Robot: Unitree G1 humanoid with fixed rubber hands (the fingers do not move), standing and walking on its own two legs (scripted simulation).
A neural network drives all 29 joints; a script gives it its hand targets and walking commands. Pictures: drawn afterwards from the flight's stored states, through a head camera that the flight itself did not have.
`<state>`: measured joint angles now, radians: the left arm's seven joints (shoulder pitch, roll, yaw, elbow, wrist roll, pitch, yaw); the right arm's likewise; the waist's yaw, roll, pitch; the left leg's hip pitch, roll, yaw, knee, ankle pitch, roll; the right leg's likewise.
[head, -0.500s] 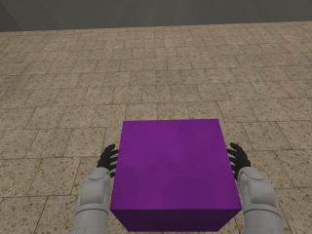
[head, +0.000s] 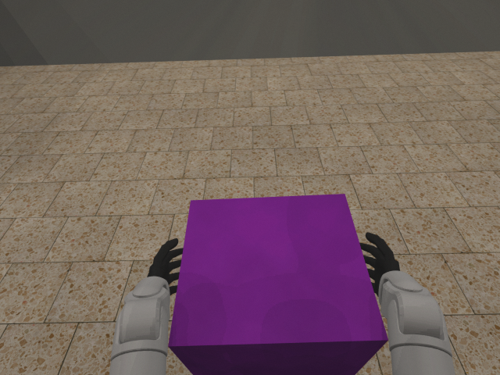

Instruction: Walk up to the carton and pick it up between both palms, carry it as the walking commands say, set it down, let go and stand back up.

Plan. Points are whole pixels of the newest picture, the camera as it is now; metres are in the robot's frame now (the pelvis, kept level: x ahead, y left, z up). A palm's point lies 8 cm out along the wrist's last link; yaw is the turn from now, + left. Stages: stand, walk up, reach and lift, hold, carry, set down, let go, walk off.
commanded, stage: reach and lift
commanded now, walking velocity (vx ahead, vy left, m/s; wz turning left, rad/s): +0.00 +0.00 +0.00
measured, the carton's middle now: (271, 292) +0.29 +0.00 -0.03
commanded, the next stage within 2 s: hold in 0.74 s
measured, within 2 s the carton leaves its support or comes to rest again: neither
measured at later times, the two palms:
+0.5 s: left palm (161, 283) +0.28 +0.18 +0.03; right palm (388, 277) +0.28 -0.18 +0.04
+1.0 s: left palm (158, 286) +0.27 +0.18 +0.03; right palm (386, 281) +0.28 -0.18 +0.04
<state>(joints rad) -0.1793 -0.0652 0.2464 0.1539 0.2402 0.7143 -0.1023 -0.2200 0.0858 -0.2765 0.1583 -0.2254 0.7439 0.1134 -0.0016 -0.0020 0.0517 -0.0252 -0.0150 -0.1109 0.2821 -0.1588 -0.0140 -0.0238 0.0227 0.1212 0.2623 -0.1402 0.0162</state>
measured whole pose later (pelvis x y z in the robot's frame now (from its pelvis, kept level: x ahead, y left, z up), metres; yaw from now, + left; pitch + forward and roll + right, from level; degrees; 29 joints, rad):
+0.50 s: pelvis +0.00 +0.00 +0.00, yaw +0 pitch -5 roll +0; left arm -0.17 -0.06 0.23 0.12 0.24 0.72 -0.10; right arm -0.20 0.09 -0.27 0.12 -0.22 0.73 0.12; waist 0.01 -0.01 0.05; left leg -0.03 -0.01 -0.11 0.27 -0.15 -0.02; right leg -0.04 0.03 0.12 0.26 -0.14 0.01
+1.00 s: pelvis +0.00 +0.00 +0.00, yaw +0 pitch -5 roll +0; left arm -0.15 -0.06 0.22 0.10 0.23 0.72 -0.10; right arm -0.18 0.09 -0.26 0.10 -0.22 0.73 0.12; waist 0.01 -0.01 0.06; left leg -0.03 -0.02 -0.11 0.27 -0.15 -0.01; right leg -0.04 0.02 0.11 0.28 -0.15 0.02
